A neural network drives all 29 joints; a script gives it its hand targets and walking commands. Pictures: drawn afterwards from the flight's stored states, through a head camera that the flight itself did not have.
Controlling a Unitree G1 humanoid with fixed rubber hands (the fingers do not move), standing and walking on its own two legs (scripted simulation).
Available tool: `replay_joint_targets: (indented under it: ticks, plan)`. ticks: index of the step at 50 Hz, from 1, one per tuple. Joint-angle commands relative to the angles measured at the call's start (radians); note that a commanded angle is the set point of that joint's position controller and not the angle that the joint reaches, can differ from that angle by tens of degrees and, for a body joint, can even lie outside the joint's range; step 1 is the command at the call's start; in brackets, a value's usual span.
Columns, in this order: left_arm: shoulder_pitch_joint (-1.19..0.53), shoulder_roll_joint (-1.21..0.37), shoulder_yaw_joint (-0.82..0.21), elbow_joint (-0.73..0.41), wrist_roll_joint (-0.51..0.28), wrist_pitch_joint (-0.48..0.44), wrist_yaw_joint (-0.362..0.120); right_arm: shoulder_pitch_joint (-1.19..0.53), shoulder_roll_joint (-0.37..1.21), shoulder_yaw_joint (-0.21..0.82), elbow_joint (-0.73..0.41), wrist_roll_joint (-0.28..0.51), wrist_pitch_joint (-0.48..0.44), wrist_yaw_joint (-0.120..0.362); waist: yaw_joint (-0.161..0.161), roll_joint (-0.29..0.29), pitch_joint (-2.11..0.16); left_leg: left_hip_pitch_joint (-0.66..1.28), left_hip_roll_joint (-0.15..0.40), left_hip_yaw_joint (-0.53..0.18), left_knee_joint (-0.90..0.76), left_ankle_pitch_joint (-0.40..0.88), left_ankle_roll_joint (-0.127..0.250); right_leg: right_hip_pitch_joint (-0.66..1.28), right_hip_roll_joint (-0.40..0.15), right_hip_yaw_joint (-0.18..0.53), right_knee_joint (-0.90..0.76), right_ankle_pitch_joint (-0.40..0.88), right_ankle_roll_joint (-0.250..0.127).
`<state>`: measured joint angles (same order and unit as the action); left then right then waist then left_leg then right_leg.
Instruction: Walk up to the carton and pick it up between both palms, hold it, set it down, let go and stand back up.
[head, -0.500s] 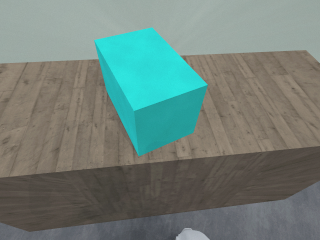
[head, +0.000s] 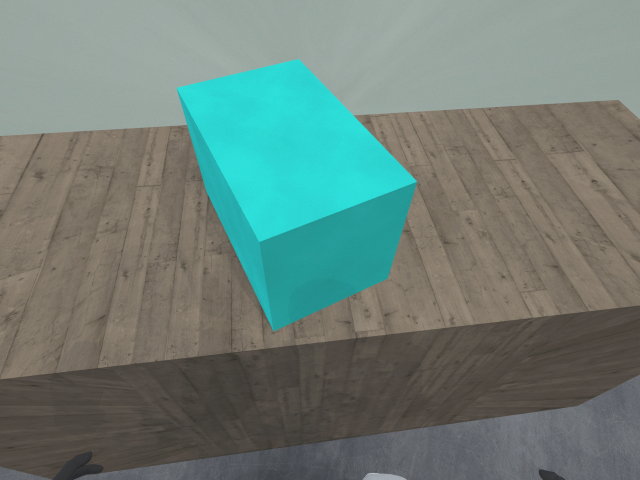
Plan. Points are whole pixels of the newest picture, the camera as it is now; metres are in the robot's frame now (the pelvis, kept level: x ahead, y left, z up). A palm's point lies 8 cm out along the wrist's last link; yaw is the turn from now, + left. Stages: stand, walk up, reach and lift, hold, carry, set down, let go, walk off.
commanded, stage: walk up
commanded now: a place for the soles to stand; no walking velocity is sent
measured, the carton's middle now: (286, 187) +0.50 +0.04 +0.05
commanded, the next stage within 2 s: reach and lift in 1.70 s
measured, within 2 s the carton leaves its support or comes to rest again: neither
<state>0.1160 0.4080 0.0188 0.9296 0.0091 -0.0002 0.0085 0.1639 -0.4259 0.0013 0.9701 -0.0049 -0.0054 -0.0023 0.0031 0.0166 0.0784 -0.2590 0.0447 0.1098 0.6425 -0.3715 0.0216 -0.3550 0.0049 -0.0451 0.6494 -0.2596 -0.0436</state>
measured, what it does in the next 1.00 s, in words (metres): stands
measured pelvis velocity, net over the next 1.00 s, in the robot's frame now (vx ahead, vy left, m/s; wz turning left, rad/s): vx -0.04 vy -0.01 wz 0.00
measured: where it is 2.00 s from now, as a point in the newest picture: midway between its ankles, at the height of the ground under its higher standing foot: outside the picture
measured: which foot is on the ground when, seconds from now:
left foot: down 0.00-1.00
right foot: down 0.00-1.00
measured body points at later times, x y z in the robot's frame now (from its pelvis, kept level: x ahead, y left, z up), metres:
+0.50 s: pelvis -0.04 -0.01 +0.00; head -0.03 -0.02 +0.45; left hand +0.06 +0.31 -0.10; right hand +0.05 -0.33 -0.12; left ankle -0.02 +0.10 -0.72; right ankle +0.04 -0.11 -0.73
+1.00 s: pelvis -0.04 -0.01 +0.00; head -0.02 -0.02 +0.45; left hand +0.06 +0.32 -0.11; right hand +0.05 -0.32 -0.12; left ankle -0.02 +0.10 -0.72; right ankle +0.04 -0.11 -0.73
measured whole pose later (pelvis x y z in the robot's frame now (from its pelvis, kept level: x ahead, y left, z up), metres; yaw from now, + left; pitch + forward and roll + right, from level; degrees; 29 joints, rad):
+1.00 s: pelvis -0.04 -0.01 +0.00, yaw +0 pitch -3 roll +0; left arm 0.12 0.41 0.02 1.00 0.01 0.01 -0.01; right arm 0.16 -0.40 0.00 0.97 0.00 0.01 0.02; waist 0.00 0.01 0.08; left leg -0.27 0.04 0.11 0.60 -0.29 0.02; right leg -0.34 0.00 -0.05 0.57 -0.19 -0.04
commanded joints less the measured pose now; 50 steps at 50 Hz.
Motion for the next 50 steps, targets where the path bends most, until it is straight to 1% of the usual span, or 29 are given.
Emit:
replay_joint_targets:
  ticks: [1,3,4,6,8,9,12,14,15,16,17,19,21,22,23,25,28,30,31,33,37,39,40,41,44,45,46,49,50]
  plan:
    - [0.004,0.238,0.053,-0.026,-0.004,-0.013,0.002,-0.030,-0.197,-0.065,-0.074,0.017,-0.003,-0.017,-0.009,0.001,-0.130,0.020,0.113,-0.132,-0.080,0.401,0.042,0.137,-0.144,0.141,-0.056,0.448,-0.041]
    - [-0.026,0.224,0.059,-0.031,0.000,-0.012,-0.002,-0.037,-0.184,-0.060,-0.068,0.017,-0.003,-0.014,-0.005,-0.056,-0.120,-0.020,0.093,-0.146,-0.104,0.252,0.042,0.139,-0.154,0.156,-0.097,0.371,-0.060]
    - [-0.031,0.230,0.058,-0.011,-0.001,-0.010,-0.001,-0.036,-0.197,-0.063,-0.051,0.010,-0.001,-0.009,0.000,-0.001,-0.092,-0.047,0.094,-0.161,-0.117,0.227,0.035,0.134,-0.161,0.178,-0.114,0.313,-0.047]
    - [-0.066,0.234,0.052,-0.005,0.000,-0.008,0.002,-0.031,-0.179,-0.059,-0.034,0.008,0.006,-0.008,-0.020,-0.066,-0.042,-0.006,0.052,-0.117,-0.100,0.148,0.023,0.046,-0.192,0.223,-0.219,0.156,-0.061]
    - [-0.068,0.234,0.051,0.008,0.005,-0.012,0.002,-0.001,-0.186,-0.059,-0.019,0.004,0.006,-0.004,-0.021,-0.042,-0.064,0.025,0.041,-0.118,-0.095,0.121,0.020,0.041,-0.225,0.259,-0.266,0.141,-0.066]
    - [-0.062,0.240,0.053,-0.006,0.002,-0.014,-0.002,0.003,-0.171,-0.055,-0.014,0.005,0.009,0.000,-0.014,-0.120,-0.051,0.026,0.051,-0.132,-0.134,0.115,0.028,0.025,-0.203,0.219,-0.243,0.117,-0.064]
    - [-0.053,0.219,0.052,-0.007,0.008,-0.006,-0.007,-0.056,-0.195,-0.063,-0.032,-0.002,0.002,0.002,-0.006,0.001,-0.044,-0.024,0.103,-0.172,-0.196,0.084,0.046,0.009,-0.128,0.160,-0.200,0.018,-0.030]
    - [-0.076,0.218,0.061,-0.008,0.000,-0.009,-0.009,-0.067,-0.203,-0.064,-0.036,-0.001,-0.001,0.003,0.001,0.018,-0.021,-0.095,0.115,-0.200,-0.243,0.049,0.055,0.070,-0.120,0.139,-0.173,0.011,-0.023]
    - [-0.067,0.211,0.057,0.006,0.001,-0.008,-0.012,-0.057,-0.214,-0.070,-0.028,0.006,0.001,0.006,0.009,-0.052,-0.005,-0.088,0.101,-0.195,-0.230,0.002,0.054,0.037,-0.125,0.165,-0.204,-0.037,-0.030]
    - [-0.086,0.212,0.049,-0.001,0.006,-0.009,-0.011,-0.045,-0.182,-0.066,-0.031,0.004,0.002,0.005,-0.014,-0.006,-0.018,-0.060,0.100,-0.177,-0.208,0.021,0.044,0.038,-0.152,0.190,-0.243,-0.048,-0.048]
    - [-0.082,0.222,0.061,-0.004,0.005,-0.006,-0.014,-0.045,-0.181,-0.064,-0.026,0.001,0.004,0.007,-0.007,-0.037,0.002,-0.091,0.061,-0.161,-0.178,0.003,0.038,0.023,-0.156,0.206,-0.285,-0.147,-0.035]
    - [-0.083,0.240,0.051,0.005,0.009,-0.009,-0.013,-0.058,-0.162,-0.063,-0.051,0.005,0.009,0.007,-0.032,-0.106,-0.003,-0.043,0.042,-0.130,-0.131,-0.012,0.036,-0.035,-0.178,0.224,-0.306,-0.121,-0.057]
    - [-0.095,0.237,0.067,0.001,0.014,-0.008,-0.008,-0.016,-0.160,-0.063,-0.026,-0.001,0.016,0.013,-0.020,-0.060,-0.003,-0.035,0.019,-0.102,-0.095,-0.026,0.010,-0.010,-0.207,0.273,-0.391,-0.241,-0.061]
    - [-0.083,0.255,0.056,0.007,0.006,-0.007,-0.010,0.003,-0.167,-0.061,-0.014,-0.001,0.012,0.012,-0.028,-0.123,0.024,-0.003,0.033,-0.115,-0.135,-0.016,0.015,-0.070,-0.207,0.270,-0.368,-0.217,-0.053]
    - [-0.088,0.238,0.052,0.001,0.011,-0.010,-0.008,0.018,-0.161,-0.064,-0.009,0.002,0.009,0.016,-0.026,-0.058,0.033,0.017,0.044,-0.129,-0.172,-0.015,0.015,-0.062,-0.192,0.243,-0.361,-0.241,-0.057]
    - [-0.113,0.229,0.051,-0.009,0.009,-0.001,-0.015,0.011,-0.194,-0.067,-0.008,-0.005,0.003,0.012,-0.038,-0.058,-0.006,-0.030,0.066,-0.175,-0.216,-0.026,0.046,-0.002,-0.144,0.193,-0.305,-0.180,-0.040]
    - [-0.073,0.202,0.057,0.004,0.006,-0.003,-0.013,-0.049,-0.201,-0.079,-0.036,-0.010,0.008,0.011,-0.003,0.045,0.031,-0.090,0.113,-0.221,-0.292,-0.128,0.043,0.005,-0.099,0.141,-0.231,-0.161,-0.012]
    - [-0.081,0.219,0.058,0.000,0.015,-0.004,-0.015,-0.032,-0.202,-0.071,-0.025,-0.006,0.001,0.009,0.002,-0.038,-0.012,-0.125,0.153,-0.260,-0.306,-0.051,0.061,0.098,-0.088,0.109,-0.180,-0.083,-0.010]
    - [-0.058,0.191,0.056,0.009,0.013,-0.003,-0.016,-0.058,-0.221,-0.071,-0.032,-0.007,-0.001,0.012,0.011,0.040,0.002,-0.140,0.154,-0.248,-0.290,0.030,0.071,0.098,-0.088,0.106,-0.161,-0.051,-0.011]
    - [-0.054,0.201,0.047,0.018,0.001,-0.008,-0.019,-0.049,-0.214,-0.073,-0.038,0.000,-0.003,0.011,0.007,0.052,-0.006,-0.079,0.110,-0.200,-0.244,0.051,0.047,0.061,-0.125,0.165,-0.223,-0.025,-0.025]
    - [-0.078,0.241,0.054,0.013,0.009,-0.015,-0.015,-0.018,-0.168,-0.063,-0.029,0.001,0.009,0.013,-0.011,-0.091,-0.023,-0.055,0.039,-0.130,-0.135,0.009,0.021,0.046,-0.198,0.232,-0.317,-0.105,-0.046]
    - [-0.069,0.248,0.057,0.008,0.006,-0.016,-0.011,0.015,-0.164,-0.071,-0.020,0.005,0.010,0.011,-0.006,-0.076,-0.034,-0.005,0.025,-0.113,-0.119,0.032,0.014,0.051,-0.224,0.284,-0.340,-0.093,-0.050]
    - [-0.070,0.242,0.054,0.018,0.000,-0.007,-0.016,0.017,-0.175,-0.059,-0.022,0.000,0.008,0.006,-0.007,-0.108,-0.023,0.009,0.051,-0.129,-0.169,0.071,0.018,0.025,-0.184,0.226,-0.307,-0.041,-0.035]
    - [-0.067,0.225,0.051,0.001,-0.001,-0.006,-0.013,0.005,-0.193,-0.070,-0.031,-0.007,0.002,0.007,-0.026,-0.041,-0.034,-0.009,0.070,-0.147,-0.184,0.065,0.034,0.024,-0.169,0.215,-0.265,0.006,-0.041]
    - [-0.070,0.205,0.058,-0.005,0.001,-0.001,-0.011,-0.020,-0.204,-0.081,-0.037,-0.001,-0.004,0.012,0.002,0.053,-0.035,-0.041,0.135,-0.238,-0.273,0.082,0.050,0.065,-0.094,0.114,-0.164,-0.052,-0.004]
    - [-0.044,0.195,0.059,0.006,-0.002,-0.004,-0.012,-0.065,-0.210,-0.081,-0.044,-0.003,-0.003,0.009,0.023,0.053,-0.027,-0.075,0.177,-0.240,-0.291,0.124,0.079,0.095,-0.059,0.074,-0.095,-0.016,0.007]
    - [-0.029,0.195,0.049,0.003,-0.001,-0.002,-0.016,-0.039,-0.226,-0.080,-0.053,-0.002,-0.004,0.007,0.005,0.054,-0.078,-0.084,0.197,-0.275,-0.291,0.144,0.097,0.121,-0.046,0.065,-0.073,-0.011,0.011]
    - [-0.030,0.203,0.057,0.004,0.006,-0.008,-0.015,-0.060,-0.206,-0.066,-0.050,0.004,-0.002,-0.001,0.015,0.011,-0.078,-0.108,0.147,-0.215,-0.206,0.177,0.075,0.149,-0.093,0.117,-0.149,0.048,-0.009]
    - [-0.010,0.198,0.045,0.036,0.004,-0.020,-0.012,-0.068,-0.179,-0.061,-0.055,-0.005,0.000,0.006,0.029,-0.016,-0.055,-0.097,0.097,-0.177,-0.197,0.067,0.037,0.153,-0.140,0.174,-0.253,0.015,-0.024]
